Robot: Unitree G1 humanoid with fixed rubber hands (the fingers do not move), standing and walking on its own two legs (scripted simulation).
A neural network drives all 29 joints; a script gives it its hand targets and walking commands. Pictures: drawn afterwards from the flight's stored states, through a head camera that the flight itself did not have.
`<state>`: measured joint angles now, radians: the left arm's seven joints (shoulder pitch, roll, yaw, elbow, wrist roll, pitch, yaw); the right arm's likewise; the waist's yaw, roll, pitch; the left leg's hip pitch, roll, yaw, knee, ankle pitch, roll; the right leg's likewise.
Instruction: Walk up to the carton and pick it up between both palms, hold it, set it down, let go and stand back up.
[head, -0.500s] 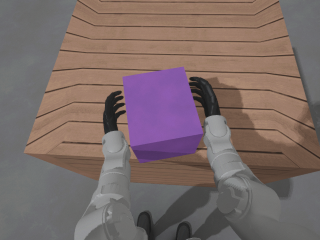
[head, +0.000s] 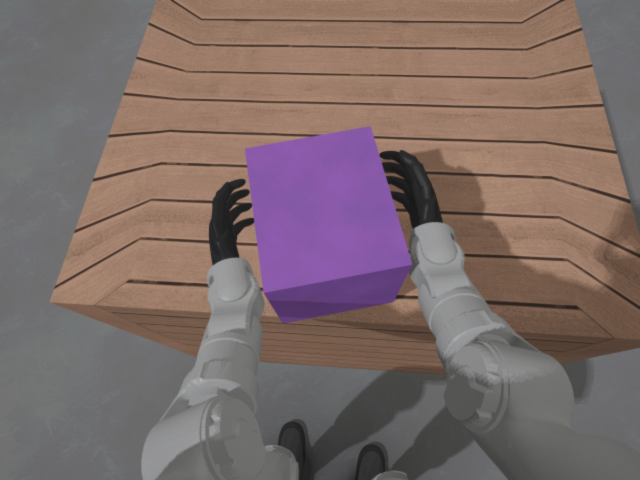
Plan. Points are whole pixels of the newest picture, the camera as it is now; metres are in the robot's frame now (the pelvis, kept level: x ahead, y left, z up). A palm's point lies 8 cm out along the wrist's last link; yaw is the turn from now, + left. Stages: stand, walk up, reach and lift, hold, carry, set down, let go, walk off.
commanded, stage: set down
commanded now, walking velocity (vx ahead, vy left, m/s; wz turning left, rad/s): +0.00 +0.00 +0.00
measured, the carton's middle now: (324, 230) +0.42 +0.06 -0.03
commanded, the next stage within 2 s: none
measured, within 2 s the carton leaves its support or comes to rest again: neither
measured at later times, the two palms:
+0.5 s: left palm (221, 247) +0.38 +0.19 -0.02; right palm (426, 204) +0.46 -0.07 -0.02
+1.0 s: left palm (212, 300) +0.31 +0.18 -0.02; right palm (489, 272) +0.38 -0.15 -0.03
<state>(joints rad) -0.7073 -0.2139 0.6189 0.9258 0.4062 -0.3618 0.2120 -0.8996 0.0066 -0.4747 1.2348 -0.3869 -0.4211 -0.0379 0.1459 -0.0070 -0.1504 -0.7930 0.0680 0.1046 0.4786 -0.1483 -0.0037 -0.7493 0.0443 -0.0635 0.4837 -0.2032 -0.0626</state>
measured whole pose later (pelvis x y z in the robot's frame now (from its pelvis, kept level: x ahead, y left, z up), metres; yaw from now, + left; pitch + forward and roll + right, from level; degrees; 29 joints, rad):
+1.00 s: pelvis -0.03 -0.01 -0.01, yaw +1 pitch +24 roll +0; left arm -0.43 -0.04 0.11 0.71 0.01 -0.29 0.24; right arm -0.62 -0.27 0.07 1.07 0.26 -0.41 0.07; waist 0.13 -0.02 -0.17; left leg -0.85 0.08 0.06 0.57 -0.15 -0.02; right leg -0.80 0.06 -0.08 0.59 -0.22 -0.08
